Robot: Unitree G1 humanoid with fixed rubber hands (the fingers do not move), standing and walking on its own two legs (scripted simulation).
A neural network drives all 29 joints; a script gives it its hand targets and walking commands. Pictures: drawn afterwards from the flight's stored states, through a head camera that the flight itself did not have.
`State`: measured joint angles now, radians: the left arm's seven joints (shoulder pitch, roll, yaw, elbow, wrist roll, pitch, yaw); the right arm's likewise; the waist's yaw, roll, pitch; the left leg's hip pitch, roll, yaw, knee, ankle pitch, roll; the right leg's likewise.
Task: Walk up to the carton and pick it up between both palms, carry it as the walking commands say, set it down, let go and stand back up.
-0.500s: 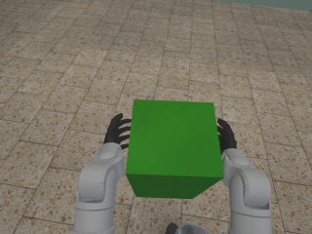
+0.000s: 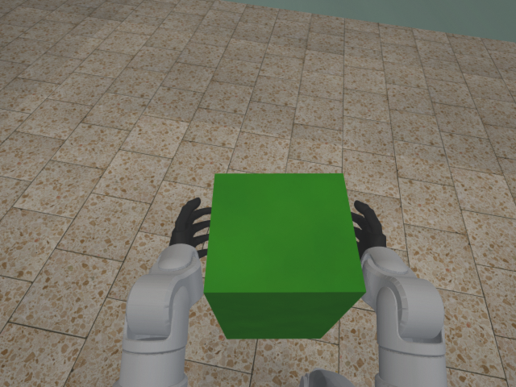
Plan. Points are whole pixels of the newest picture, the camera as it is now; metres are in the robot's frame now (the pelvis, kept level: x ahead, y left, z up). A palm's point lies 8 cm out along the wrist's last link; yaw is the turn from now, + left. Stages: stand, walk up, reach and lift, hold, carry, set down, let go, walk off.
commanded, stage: carry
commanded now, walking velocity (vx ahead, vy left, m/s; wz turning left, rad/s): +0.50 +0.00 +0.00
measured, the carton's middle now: (275, 269) +0.28 +0.00 +0.02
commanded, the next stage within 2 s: none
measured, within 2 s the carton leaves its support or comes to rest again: neither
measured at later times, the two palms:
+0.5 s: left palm (177, 78) +0.67 +0.22 +0.08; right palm (299, 81) +0.68 -0.04 +0.09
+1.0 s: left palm (175, 7) +1.02 +0.29 +0.08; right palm (267, 9) +1.03 +0.03 +0.09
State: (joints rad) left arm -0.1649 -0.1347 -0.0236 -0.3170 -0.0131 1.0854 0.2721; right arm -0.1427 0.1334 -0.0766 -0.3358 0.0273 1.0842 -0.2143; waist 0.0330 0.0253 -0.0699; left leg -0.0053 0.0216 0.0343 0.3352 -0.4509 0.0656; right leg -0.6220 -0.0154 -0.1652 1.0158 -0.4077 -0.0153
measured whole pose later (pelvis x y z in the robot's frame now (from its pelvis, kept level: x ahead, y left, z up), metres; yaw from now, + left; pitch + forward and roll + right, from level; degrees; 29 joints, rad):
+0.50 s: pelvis +0.39 +0.08 +0.01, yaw +1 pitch +6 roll -6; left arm -0.17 -0.13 -0.02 -0.30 0.00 1.10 0.28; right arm -0.15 0.13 -0.08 -0.30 0.02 1.08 -0.20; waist 0.03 0.03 -0.07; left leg -0.15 0.00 0.03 0.44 -0.38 0.08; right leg -0.53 -0.02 -0.16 1.17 -0.44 0.02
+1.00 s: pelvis +0.74 +0.15 +0.00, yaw +0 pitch +4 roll -5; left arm -0.17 -0.14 -0.02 -0.30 -0.01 1.09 0.28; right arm -0.16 0.13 -0.08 -0.31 0.02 1.08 -0.21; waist 0.03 0.02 -0.06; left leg -0.28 -0.01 0.06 0.62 -0.42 0.09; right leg -0.37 0.00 -0.16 0.96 -0.46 -0.05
